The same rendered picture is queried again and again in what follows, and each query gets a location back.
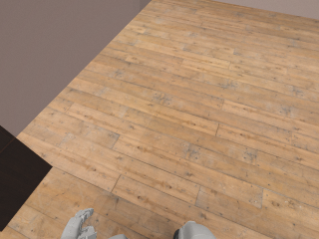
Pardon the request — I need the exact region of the robot left hand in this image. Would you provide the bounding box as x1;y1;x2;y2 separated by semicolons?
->
61;208;97;239

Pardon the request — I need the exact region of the robot right thigh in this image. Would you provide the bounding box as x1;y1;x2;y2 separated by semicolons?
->
178;223;216;239

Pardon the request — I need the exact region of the cupboard door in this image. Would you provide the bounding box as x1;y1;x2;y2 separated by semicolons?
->
0;131;10;149

